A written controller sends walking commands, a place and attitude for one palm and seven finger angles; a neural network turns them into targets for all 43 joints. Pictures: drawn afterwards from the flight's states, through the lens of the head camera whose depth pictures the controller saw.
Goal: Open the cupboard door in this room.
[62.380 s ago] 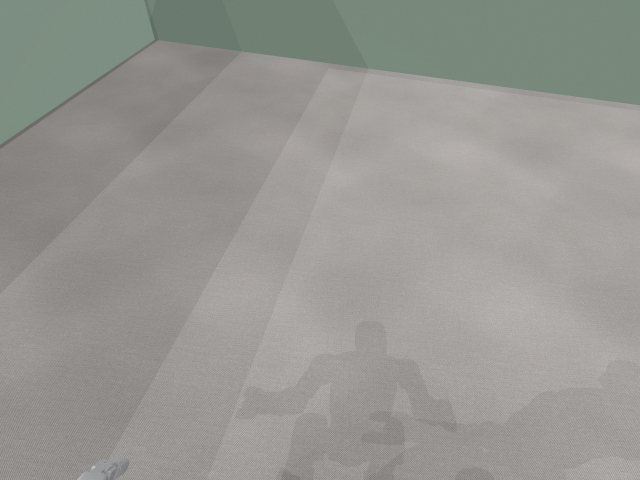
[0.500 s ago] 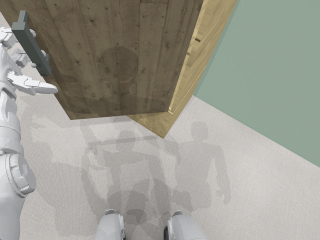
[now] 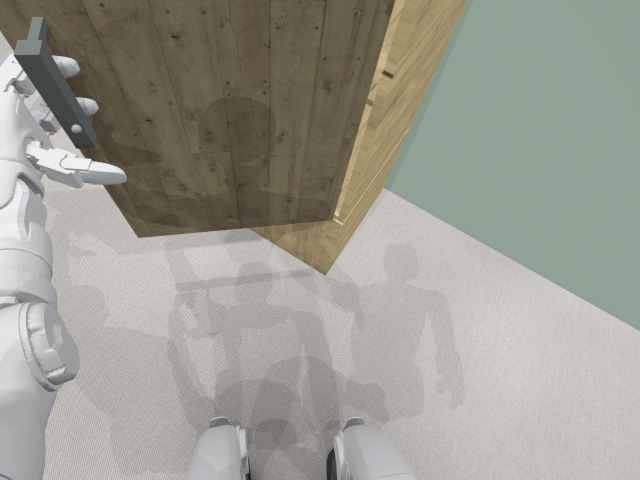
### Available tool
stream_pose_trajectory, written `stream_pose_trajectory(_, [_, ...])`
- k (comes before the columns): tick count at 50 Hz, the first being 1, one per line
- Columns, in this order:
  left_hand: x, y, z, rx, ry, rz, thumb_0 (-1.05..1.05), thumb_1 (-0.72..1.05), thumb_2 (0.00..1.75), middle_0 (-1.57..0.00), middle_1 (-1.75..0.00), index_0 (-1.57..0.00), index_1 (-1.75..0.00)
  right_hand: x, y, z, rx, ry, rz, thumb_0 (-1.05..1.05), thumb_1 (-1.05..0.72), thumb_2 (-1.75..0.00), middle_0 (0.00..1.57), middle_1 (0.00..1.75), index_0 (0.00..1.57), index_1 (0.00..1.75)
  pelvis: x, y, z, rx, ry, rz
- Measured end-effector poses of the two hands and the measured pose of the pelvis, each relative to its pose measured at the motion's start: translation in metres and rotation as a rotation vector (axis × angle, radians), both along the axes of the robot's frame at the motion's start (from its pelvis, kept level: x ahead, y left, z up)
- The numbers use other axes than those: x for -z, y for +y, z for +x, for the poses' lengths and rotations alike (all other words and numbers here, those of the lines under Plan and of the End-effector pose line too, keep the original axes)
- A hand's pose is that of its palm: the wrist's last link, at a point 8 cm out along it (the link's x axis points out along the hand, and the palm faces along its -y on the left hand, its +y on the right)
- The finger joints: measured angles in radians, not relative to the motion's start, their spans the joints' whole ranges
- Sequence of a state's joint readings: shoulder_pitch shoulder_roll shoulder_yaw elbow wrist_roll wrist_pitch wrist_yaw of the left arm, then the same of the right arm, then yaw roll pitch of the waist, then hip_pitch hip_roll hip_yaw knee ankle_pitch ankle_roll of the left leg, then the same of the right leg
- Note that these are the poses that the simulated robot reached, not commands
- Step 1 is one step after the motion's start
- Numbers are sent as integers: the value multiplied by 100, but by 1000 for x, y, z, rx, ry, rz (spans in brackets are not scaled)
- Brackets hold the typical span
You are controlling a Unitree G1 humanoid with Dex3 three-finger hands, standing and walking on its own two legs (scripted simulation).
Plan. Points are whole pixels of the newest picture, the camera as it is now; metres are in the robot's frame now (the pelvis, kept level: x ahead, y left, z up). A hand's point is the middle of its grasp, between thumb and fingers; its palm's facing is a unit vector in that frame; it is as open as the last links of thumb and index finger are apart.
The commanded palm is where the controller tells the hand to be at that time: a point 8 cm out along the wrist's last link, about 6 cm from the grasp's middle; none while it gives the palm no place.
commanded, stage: slide the fingers in behind the handle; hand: left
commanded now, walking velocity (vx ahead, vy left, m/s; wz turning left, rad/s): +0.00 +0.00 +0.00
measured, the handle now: (63, 87) +0.56 +0.26 +0.10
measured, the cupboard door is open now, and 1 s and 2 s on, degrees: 41 41 77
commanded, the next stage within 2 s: close the thumb around the handle in 0.18 s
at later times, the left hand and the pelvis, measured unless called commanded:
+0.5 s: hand (79, 125) +0.52 +0.24 +0.09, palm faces +0.09 -1.00 -0.02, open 12.6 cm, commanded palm +0.49 +0.28 +0.09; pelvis +0.00 +0.00 +0.00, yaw +0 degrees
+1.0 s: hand (86, 123) +0.52 +0.23 +0.09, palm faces +0.07 -1.00 -0.01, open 5.5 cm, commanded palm +0.49 +0.28 +0.09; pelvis +0.01 +0.00 +0.00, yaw +0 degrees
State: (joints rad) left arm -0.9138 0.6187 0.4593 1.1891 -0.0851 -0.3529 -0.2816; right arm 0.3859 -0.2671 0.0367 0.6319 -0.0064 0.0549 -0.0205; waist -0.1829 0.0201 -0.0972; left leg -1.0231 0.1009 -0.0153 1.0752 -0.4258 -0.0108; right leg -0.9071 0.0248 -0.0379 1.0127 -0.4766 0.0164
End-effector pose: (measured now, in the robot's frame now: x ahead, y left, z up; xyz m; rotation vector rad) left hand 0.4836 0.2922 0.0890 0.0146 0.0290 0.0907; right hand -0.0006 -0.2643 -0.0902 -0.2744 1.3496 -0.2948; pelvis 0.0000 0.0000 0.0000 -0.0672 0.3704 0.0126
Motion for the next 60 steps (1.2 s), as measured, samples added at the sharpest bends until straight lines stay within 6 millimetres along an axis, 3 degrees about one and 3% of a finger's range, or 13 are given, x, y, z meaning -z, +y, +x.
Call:
stream_pose_trajectory(20, [1, -4, 5, -6, 1, -8, -1, -45, 32, -31, -121, -30, -120, 1, 7, 0, 7, 7, 18, 0, -90, -90, 20, 30, 20, 30, -1, 2, 4, 4, 4, 2])
stream_pose_trajectory(28, [2, -1, 8, 6, 3, -1, -1, -15, 45, -33, -124, -32, -124, 1, 6, 2, 1, 18, 13, 0, -90, -90, 20, 30, 20, 30, -1, 3, 5, 0, 10, -1])
stream_pose_trajectory(44, [1, -5, 10, -8, -8, -7, 0, 68, 81, -39, -133, -38, -132, 0, 6, 7, 10, 8, 18, 0, -90, -90, 20, 30, 20, 30, -3, 2, 10, 8, 9, 2])
stream_pose_trajectory(47, [1, -8, 9, 17, -3, -1, 0, 74, 83, -39, -134, -39, -134, -1, 6, 8, 12, 6, 20, 0, -90, -90, 20, 30, 20, 30, -3, 2, 11, 7, 5, 2])
stream_pose_trajectory(60, [1, -9, 8, 9, -2, -18, 1, 75, 83, -36, -135, -38, -135, -1, 4, 7, 11, 0, 14, 0, -90, -90, 20, 30, 20, 30, -3, 2, 8, 8, 4, 3])
